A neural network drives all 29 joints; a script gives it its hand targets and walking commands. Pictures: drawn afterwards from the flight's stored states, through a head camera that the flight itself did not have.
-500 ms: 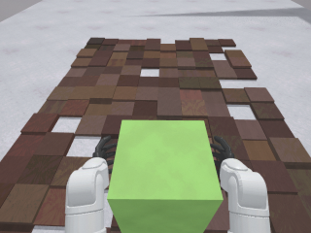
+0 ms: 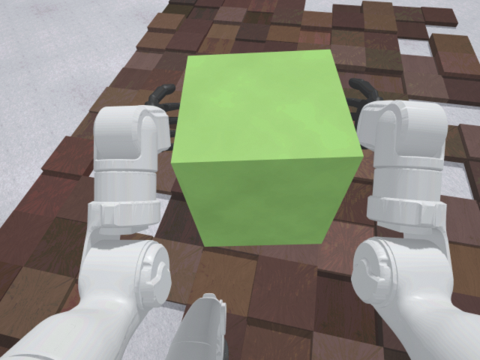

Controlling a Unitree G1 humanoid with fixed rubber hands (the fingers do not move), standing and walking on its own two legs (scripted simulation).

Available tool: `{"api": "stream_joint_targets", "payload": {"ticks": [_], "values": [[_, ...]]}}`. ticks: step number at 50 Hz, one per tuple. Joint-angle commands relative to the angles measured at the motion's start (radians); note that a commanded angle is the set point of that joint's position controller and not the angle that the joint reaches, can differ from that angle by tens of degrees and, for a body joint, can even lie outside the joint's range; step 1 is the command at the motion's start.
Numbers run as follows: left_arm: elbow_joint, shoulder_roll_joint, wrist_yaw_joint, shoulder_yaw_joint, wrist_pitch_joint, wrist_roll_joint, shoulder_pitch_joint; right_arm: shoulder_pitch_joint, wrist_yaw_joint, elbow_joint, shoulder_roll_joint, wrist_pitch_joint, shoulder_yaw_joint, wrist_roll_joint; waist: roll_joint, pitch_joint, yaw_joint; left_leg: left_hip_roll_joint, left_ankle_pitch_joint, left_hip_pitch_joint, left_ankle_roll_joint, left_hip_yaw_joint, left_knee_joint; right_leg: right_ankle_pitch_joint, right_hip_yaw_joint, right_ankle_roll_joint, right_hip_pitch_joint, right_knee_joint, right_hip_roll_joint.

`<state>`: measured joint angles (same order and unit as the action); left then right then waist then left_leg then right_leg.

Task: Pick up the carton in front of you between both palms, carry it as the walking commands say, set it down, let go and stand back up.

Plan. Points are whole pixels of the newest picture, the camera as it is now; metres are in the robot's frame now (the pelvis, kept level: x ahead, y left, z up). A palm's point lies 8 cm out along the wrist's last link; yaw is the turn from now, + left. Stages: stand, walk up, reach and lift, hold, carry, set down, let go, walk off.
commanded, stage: carry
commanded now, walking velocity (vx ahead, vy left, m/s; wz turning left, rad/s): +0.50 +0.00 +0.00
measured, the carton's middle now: (260, 158) +0.41 +0.02 +0.10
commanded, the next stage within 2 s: none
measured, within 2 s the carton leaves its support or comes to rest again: neither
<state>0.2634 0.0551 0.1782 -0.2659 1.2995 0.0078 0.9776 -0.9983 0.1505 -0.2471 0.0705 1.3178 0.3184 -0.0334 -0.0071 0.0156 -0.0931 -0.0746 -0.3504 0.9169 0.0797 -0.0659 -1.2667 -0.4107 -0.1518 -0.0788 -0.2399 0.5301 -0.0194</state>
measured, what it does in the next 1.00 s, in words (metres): climbs: left foot 0.04 m higher, then right foot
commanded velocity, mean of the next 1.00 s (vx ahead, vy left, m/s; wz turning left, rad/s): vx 0.50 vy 0.00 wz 0.00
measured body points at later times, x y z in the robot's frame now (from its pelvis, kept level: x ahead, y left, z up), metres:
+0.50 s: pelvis +0.36 +0.00 +0.05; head +0.41 +0.00 +0.50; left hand +0.72 +0.13 +0.14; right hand +0.71 -0.18 +0.15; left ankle +0.25 +0.09 -0.67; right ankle +0.45 -0.10 -0.68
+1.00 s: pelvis +0.66 +0.03 +0.05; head +0.67 +0.04 +0.50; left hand +1.04 +0.18 +0.16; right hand +1.03 -0.13 +0.16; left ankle +0.72 +0.09 -0.67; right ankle +0.54 -0.09 -0.59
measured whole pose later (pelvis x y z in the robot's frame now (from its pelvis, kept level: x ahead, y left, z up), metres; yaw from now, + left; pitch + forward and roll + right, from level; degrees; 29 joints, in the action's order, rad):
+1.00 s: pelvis +0.66 +0.03 +0.05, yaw +0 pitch +4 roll -1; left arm 0.32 0.03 0.12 -0.21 1.24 -0.05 0.75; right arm -0.72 0.10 -0.28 -0.01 1.22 0.25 -0.11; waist 0.01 0.08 0.01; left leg 0.01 -0.22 0.45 0.09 -0.13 -0.59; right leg -0.42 -0.02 -0.02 -0.42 1.15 0.01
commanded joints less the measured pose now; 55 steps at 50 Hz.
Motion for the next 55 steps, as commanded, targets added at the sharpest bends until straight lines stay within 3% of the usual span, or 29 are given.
{"api": "stream_joint_targets", "payload": {"ticks": [1, 3, 4, 5, 6, 7, 8, 10, 12, 17, 21, 23, 24, 25, 26, 27, 29, 30, 32, 36, 40, 43, 44, 45, 46, 47, 49, 51, 55], "values": [[-0.028, -1.143, -0.280, 0.481, -0.032, 0.412, 0.781, -0.601, -0.187, -0.098, -1.049, -0.031, -0.459, 0.284, 0.098, 0.366, 0.004, 0.072, 0.114, -0.090, -0.001, -0.116, 0.384, 0.827, 0.160, -0.123, 0.317, -0.093, 0.180], [0.001, -1.184, -0.293, 0.464, -0.049, 0.392, 0.745, -0.562, -0.203, -0.142, -1.107, -0.044, -0.449, 0.276, 0.178, 0.420, 0.061, 0.188, 0.158, -0.377, 0.014, -0.224, 0.507, 1.290, 0.062, -0.070, 0.272, 0.055, 0.167], [-0.003, -1.199, -0.298, 0.458, -0.060, 0.377, 0.727, -0.536, -0.211, -0.147, -1.141, -0.054, -0.455, 0.277, 0.186, 0.490, 0.131, 0.206, 0.308, -0.578, 0.029, -0.218, 0.634, 1.337, 0.016, -0.027, 0.244, 0.225, 0.163], [-0.020, -1.211, -0.301, 0.460, -0.071, 0.359, 0.706, -0.510, -0.220, -0.134, -1.168, -0.066, -0.461, 0.283, 0.129, 0.570, 0.219, 0.161, 0.443, -0.841, 0.032, -0.171, 0.749, 1.125, -0.001, 0.014, 0.136, 0.424, 0.141], [-0.050, -1.240, -0.304, 0.469, -0.076, 0.348, 0.695, -0.497, -0.226, -0.103, -1.179, -0.083, -0.468, 0.286, -0.061, 0.664, 0.211, -0.160, 0.701, -1.149, 0.174, 0.329, 0.742, 0.403, 0.041, 0.072, -0.182, 0.700, 0.029], [-0.074, -1.250, -0.302, 0.483, -0.077, 0.339, 0.675, -0.500, -0.231, -0.073, -1.218, -0.098, -0.500, 0.305, -0.278, 0.770, 0.205, -0.281, 0.864, -1.311, 0.311, 0.676, 0.781, -0.054, 0.138, 0.083, -0.360, 0.991, -0.114], [-0.102, -1.252, -0.295, 0.492, -0.085, 0.320, 0.646, -0.494, -0.238, -0.005, -1.251, -0.105, -0.531, 0.331, -0.211, 0.734, 0.201, -0.264, 0.806, -1.319, 0.292, 0.623, 0.772, -0.056, 0.233, 0.052, -0.458, 1.073, -0.049], [-0.203, -1.242, -0.271, 0.521, -0.099, 0.285, 0.581, -0.534, -0.249, 0.167, -1.324, -0.126, -0.625, 0.392, -0.073, 0.602, 0.200, -0.216, 0.637, -1.231, 0.186, 0.500, 0.780, -0.039, 0.202, 0.031, -0.561, 0.946, 0.014], [-0.278, -1.214, -0.245, 0.547, -0.117, 0.245, 0.469, -0.549, -0.256, 0.309, -1.357, -0.141, -0.721, 0.450, -0.052, 0.577, 0.181, -0.187, 0.555, -1.186, 0.137, 0.421, 0.815, 0.022, 0.204, 0.034, -0.524, 0.775, 0.038], [-0.398, -1.154, -0.225, 0.674, -0.172, 0.178, 0.198, -0.343, -0.281, 0.444, -1.314, -0.177, -0.871, 0.475, -0.101, 0.575, 0.176, -0.188, 0.804, -1.213, 0.146, 0.287, 0.813, -0.001, 0.132, 0.061, -0.474, 0.376, 0.033], [-0.488, -1.112, -0.240, 0.787, -0.192, 0.201, 0.156, -0.204, -0.306, 0.455, -1.221, -0.189, -0.918, 0.439, -0.180, 0.515, 0.164, -0.120, 0.835, -1.023, 0.085, 0.121, 0.811, 0.221, 0.000, 0.058, -0.218, 0.048, -0.038], [-0.514, -1.082, -0.252, 0.823, -0.186, 0.229, 0.162, -0.171, -0.309, 0.460, -1.157, -0.187, -0.927, 0.426, -0.152, 0.525, 0.121, -0.070, 0.821, -0.900, 0.038, 0.023, 0.676, 0.430, -0.038, 0.041, 0.038, -0.130, -0.055], [-0.513, -1.055, -0.258, 0.832, -0.180, 0.242, 0.174, -0.165, -0.307, 0.464, -1.120, -0.180, -0.928, 0.422, -0.113, 0.522, 0.092, -0.034, 0.770, -0.780, 0.008, -0.018, 0.595, 0.474, -0.005, 0.013, 0.203, -0.138, -0.024], [-0.496, -1.019, -0.264, 0.827, -0.166, 0.253, 0.158, -0.191, -0.302, 0.461, -1.064, -0.169, -0.919, 0.416, -0.021, 0.544, 0.037, -0.002, 0.440, -0.620, -0.028, -0.038, 0.434, 0.603, 0.199, -0.031, 0.374, -0.100, 0.149], [-0.467, -0.953, -0.264, 0.809, -0.157, 0.251, 0.183, -0.189, -0.297, 0.434, -1.047, -0.151, -0.896, 0.413, 0.272, 0.592, 0.022, 0.132, -0.106, -0.298, -0.061, -0.018, 0.175, 0.749, 0.579, -0.203, 0.607, -0.075, 0.362], [-0.456, -0.938, -0.265, 0.812, -0.137, 0.284, 0.192, -0.192, -0.289, 0.420, -1.010, -0.135, -0.881, 0.410, 0.261, 0.592, 0.020, 0.117, -0.230, -0.160, -0.041, 0.072, 0.007, 0.668, 0.660, -0.264, 0.643, -0.070, 0.397], [-0.458, -0.953, -0.272, 0.808, -0.106, 0.349, 0.277, -0.241, -0.267, 0.385, -0.976, -0.109, -0.826, 0.393, 0.081, 0.503, -0.002, 0.057, -0.136, -0.071, -0.025, 0.112, 0.036, 0.652, 0.561, -0.204, 0.581, -0.076, 0.344], [-0.461, -0.956, -0.271, 0.806, -0.093, 0.364, 0.317, -0.252, -0.256, 0.365, -0.969, -0.096, -0.797, 0.378, 0.055, 0.470, 0.001, 0.040, -0.090, -0.074, -0.026, 0.111, 0.099, 0.628, 0.527, -0.176, 0.532, -0.095, 0.330], [-0.435, -0.987, -0.277, 0.788, -0.070, 0.410, 0.402, -0.261, -0.236, 0.303, -0.947, -0.074, -0.735, 0.334, 0.071, 0.462, 0.006, 0.036, -0.041, -0.145, -0.036, 0.096, 0.198, 0.557, 0.458, -0.148, 0.444, -0.136, 0.308], [-0.298, -1.046, -0.296, 0.720, -0.048, 0.449, 0.499, -0.293, -0.213, 0.170, -0.935, -0.052, -0.628, 0.264, 0.106, 0.390, 0.002, 0.041, 0.036, -0.178, -0.054, 0.047, 0.414, 0.493, 0.355, -0.152, 0.345, -0.178, 0.277], [-0.140, -1.113, -0.311, 0.641, -0.059, 0.434, 0.540, -0.346, -0.218, 0.048, -0.980, -0.052, -0.570, 0.246, 0.162, 0.318, 0.009, 0.095, 0.196, -0.394, -0.037, -0.071, 0.655, 0.534, 0.202, -0.077, 0.179, -0.168, 0.213], [-0.052, -1.162, -0.314, 0.592, -0.073, 0.410, 0.537, -0.368, -0.235, -0.033, -1.049, -0.063, -0.545, 0.263, 0.131, 0.354, 0.069, 0.126, 0.307, -0.662, 0.001, -0.123, 0.783, 0.671, 0.091, -0.011, 0.098, 0.018, 0.184], [-0.038, -1.174, -0.314, 0.586, -0.080, 0.401, 0.535, -0.359, -0.241, -0.057, -1.071, -0.068, -0.540, 0.273, 0.091, 0.423, 0.114, 0.088, 0.277, -0.848, 0.013, -0.087, 0.779, 0.608, 0.050, 0.020, 0.017, 0.179, 0.152], [-0.032, -1.171, -0.314, 0.572, -0.086, 0.392, 0.531, -0.360, -0.249, -0.060, -1.082, -0.075, -0.532, 0.283, -0.034, 0.486, 0.149, -0.115, 0.195, -1.012, 0.032, 0.182, 0.780, 0.285, 0.039, 0.055, -0.143, 0.426, 0.110], [-0.022, -1.209, -0.311, 0.560, -0.084, 0.377, 0.530, -0.374, -0.251, -0.071, -1.085, -0.089, -0.525, 0.281, -0.309, 0.510, 0.156, -0.313, 0.214, -1.150, 0.170, 0.644, 0.901, -0.099, 0.082, 0.090, -0.425, 0.681, -0.046], [-0.045, -1.219, -0.305, 0.551, -0.090, 0.365, 0.554, -0.389, -0.258, -0.042, -1.121, -0.096, -0.531, 0.302, -0.234, 0.490, 0.146, -0.305, 0.189, -1.146, 0.198, 0.639, 0.903, -0.111, 0.173, 0.062, -0.509, 0.775, 0.008], [-0.100, -1.244, -0.291, 0.562, -0.097, 0.351, 0.548, -0.479, -0.274, 0.077, -1.211, -0.113, -0.593, 0.370, -0.072, 0.436, 0.142, -0.239, 0.320, -1.030, 0.156, 0.470, 0.897, -0.003, 0.191, 0.042, -0.510, 0.700, 0.069], [-0.158, -1.262, -0.268, 0.575, -0.108, 0.335, 0.485, -0.510, -0.282, 0.176, -1.275, -0.125, -0.653, 0.428, -0.073, 0.456, 0.134, -0.212, 0.412, -0.986, 0.118, 0.370, 0.919, 0.060, 0.188, 0.057, -0.449, 0.582, 0.092], [-0.257, -1.250, -0.231, 0.626, -0.133, 0.269, 0.320, -0.419, -0.294, 0.292, -1.313, -0.141, -0.738, 0.470, -0.101, 0.493, 0.140, -0.183, 0.591, -1.096, 0.110, 0.255, 0.924, 0.136, 0.133, 0.092, -0.465, 0.378, 0.069]]}}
